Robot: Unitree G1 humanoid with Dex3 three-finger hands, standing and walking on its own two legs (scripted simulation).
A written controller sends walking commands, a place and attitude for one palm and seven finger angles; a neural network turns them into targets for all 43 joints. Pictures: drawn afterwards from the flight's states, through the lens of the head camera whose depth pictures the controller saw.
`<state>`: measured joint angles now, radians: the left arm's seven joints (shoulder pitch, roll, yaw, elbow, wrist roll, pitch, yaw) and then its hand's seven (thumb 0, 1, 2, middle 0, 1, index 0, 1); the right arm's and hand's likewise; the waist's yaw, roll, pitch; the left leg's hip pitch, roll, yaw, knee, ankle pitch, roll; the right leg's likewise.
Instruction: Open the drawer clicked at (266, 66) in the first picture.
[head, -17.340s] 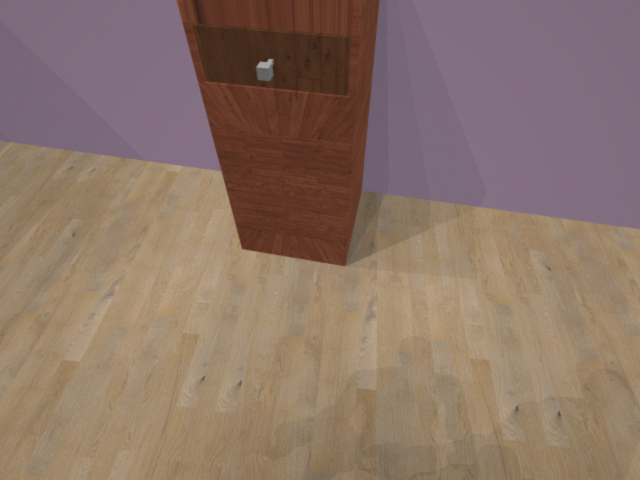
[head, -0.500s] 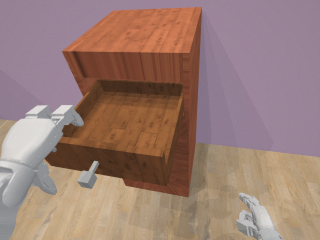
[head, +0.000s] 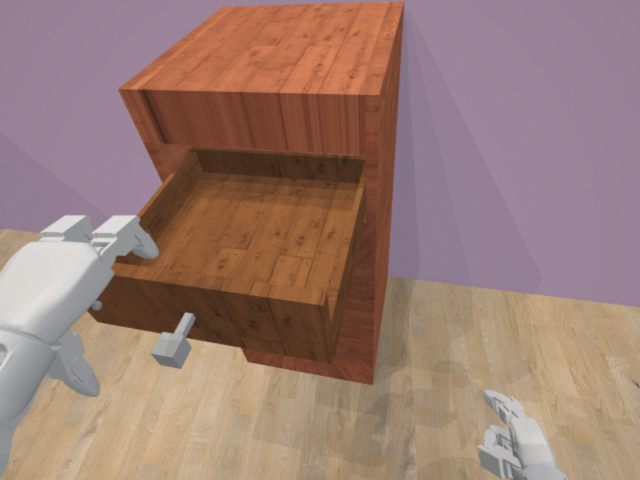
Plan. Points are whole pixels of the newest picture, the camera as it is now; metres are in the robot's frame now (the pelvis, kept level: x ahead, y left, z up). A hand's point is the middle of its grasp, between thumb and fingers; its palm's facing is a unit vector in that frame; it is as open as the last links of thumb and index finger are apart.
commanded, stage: draw the hand back to the body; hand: left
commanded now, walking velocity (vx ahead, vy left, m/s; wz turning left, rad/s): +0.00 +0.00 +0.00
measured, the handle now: (178, 338) +0.26 +0.24 +0.04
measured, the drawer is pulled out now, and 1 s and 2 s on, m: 0.30 0.30 0.30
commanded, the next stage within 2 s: step back with the hand held close in 1.26 s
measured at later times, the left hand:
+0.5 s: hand (97, 277) +0.22 +0.23 +0.22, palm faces +0.43 -0.84 -0.34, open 13.2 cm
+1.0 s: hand (104, 283) +0.22 +0.23 +0.21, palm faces +0.43 -0.81 -0.40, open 9.1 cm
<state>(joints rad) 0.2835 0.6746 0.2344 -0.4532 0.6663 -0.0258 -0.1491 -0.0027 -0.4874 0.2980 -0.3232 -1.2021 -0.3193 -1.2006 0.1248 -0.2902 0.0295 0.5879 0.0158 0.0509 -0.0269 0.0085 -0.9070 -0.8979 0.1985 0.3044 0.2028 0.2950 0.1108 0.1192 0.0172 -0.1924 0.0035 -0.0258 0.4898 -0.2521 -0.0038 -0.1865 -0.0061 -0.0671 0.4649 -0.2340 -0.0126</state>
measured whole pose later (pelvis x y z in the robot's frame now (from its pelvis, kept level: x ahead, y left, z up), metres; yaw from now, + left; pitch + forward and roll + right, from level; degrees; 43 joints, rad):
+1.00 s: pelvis +0.03 -0.01 +0.01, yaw -1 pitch -4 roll -1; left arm 0.46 0.35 0.37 -0.54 -0.09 -0.14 0.09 0.00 0.49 0.72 -0.24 -0.56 -0.24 -0.56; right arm 0.17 -0.22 0.00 0.63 0.00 -0.11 -0.07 0.01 -0.91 -0.90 0.20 0.30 0.20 0.30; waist 0.07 0.08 0.02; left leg -0.08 0.03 -0.01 0.41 -0.26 -0.01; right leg -0.08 0.02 -0.05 0.38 -0.23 -0.02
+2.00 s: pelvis -0.06 +0.02 -0.02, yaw -2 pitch +0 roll +0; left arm 0.54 0.43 0.51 -0.71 -0.03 -0.25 0.14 0.01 0.89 0.90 -0.22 -0.30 -0.21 -0.30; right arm 0.20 -0.19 0.01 0.53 0.00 -0.10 -0.06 0.01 -0.90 -0.90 0.20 0.30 0.21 0.30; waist 0.02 -0.01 0.05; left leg -0.41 -0.01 0.01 0.63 -0.23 0.03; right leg -0.42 -0.03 -0.03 0.61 -0.20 0.01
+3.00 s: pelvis -0.27 +0.00 +0.00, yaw -1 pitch -1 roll +1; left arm 0.54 0.40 0.45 -0.65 -0.04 -0.21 0.16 0.01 0.89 0.90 -0.22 -0.30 -0.21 -0.30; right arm 0.24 -0.20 0.01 0.63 -0.01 -0.07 -0.06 0.01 -0.90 -0.90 0.20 0.30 0.21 0.30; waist 0.01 -0.02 -0.04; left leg -0.41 -0.01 0.03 0.78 -0.37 0.01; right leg -0.29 0.01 -0.05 0.51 -0.22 -0.07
